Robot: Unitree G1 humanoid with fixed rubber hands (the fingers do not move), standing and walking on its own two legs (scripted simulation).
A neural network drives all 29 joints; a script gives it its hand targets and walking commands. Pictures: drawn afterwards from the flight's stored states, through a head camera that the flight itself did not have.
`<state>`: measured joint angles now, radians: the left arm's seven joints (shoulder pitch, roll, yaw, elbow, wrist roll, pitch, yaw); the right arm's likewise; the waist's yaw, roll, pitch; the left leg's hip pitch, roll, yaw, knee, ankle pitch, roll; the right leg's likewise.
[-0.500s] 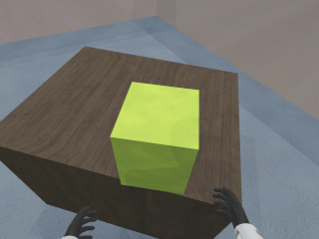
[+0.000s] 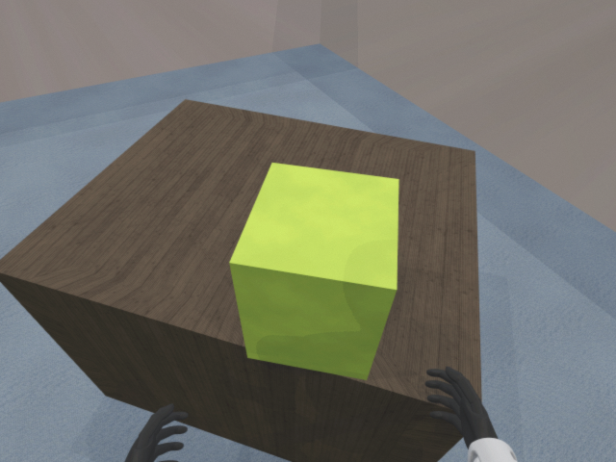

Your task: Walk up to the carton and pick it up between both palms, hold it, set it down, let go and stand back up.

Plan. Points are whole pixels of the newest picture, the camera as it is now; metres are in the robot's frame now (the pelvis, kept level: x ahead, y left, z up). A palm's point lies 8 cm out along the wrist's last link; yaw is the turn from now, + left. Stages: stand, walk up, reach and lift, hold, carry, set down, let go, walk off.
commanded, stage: stand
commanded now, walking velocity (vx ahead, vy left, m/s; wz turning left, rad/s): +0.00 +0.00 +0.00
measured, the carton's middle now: (319, 272) +0.40 +0.00 +0.00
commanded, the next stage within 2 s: none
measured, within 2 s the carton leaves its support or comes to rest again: neither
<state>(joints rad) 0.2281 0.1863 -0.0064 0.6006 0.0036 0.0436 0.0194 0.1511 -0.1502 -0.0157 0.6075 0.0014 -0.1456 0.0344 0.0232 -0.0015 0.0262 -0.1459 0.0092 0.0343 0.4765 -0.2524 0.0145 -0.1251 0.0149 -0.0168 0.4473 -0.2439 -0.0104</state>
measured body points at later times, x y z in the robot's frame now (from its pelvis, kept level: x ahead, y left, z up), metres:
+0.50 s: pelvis -0.02 +0.03 +0.00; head -0.05 +0.03 +0.44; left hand +0.00 +0.28 -0.14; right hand +0.19 -0.20 -0.06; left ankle +0.01 +0.11 -0.74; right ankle +0.00 -0.11 -0.74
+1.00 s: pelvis -0.02 +0.03 +0.00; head -0.03 +0.02 +0.45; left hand +0.00 +0.28 -0.14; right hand +0.01 -0.22 -0.15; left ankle +0.01 +0.11 -0.74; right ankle +0.00 -0.11 -0.74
